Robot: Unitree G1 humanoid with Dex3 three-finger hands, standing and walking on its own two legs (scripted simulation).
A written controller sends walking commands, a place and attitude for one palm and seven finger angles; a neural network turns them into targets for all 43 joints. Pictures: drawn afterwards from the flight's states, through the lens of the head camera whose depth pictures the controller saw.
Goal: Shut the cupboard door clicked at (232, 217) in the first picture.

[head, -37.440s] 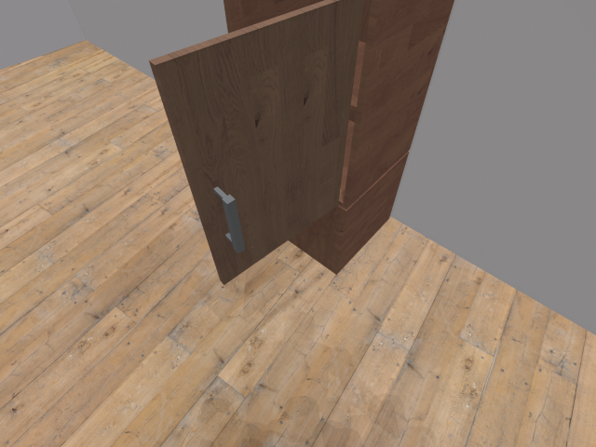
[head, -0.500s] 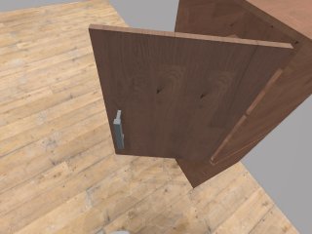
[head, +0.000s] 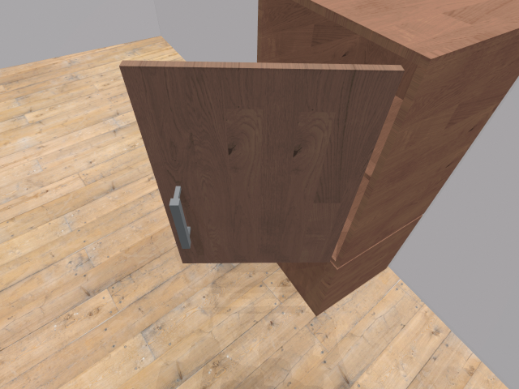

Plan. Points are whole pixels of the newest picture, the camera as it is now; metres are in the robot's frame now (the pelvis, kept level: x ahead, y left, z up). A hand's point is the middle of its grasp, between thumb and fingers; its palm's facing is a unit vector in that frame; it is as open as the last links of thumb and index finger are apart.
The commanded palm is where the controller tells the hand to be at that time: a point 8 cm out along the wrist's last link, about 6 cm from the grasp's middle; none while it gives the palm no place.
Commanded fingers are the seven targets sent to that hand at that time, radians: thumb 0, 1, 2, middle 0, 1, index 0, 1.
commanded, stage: come to a stop and stand still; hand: left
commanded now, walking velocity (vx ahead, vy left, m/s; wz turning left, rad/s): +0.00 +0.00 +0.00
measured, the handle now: (182, 218) +0.48 +0.19 -0.10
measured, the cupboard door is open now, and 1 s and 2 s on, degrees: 59 59 59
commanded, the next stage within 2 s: look again from close up in 0.36 s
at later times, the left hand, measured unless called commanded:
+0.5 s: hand out of the picture -0.01 +0.13 -0.18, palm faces +0.01 -0.99 -0.11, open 7.4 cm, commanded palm none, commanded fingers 0.00 0.90 0.90 -0.20 -0.30 -0.20 -0.30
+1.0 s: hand out of the picture +0.06 +0.26 -0.16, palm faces +0.01 -0.95 -0.31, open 7.4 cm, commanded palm none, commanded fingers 0.00 0.90 0.90 -0.20 -0.30 -0.20 -0.30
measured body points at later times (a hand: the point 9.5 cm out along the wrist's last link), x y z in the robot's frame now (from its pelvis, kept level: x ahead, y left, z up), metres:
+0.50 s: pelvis +0.01 -0.01 +0.00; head +0.03 +0.00 +0.45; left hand -0.01 +0.19 -0.17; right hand -0.02 -0.22 -0.16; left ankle +0.06 +0.12 -0.74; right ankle -0.02 -0.14 -0.74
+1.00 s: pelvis +0.00 +0.03 +0.00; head +0.00 +0.04 +0.45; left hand +0.06 +0.31 -0.14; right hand +0.12 -0.24 -0.13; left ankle +0.06 +0.12 -0.74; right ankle -0.02 -0.14 -0.74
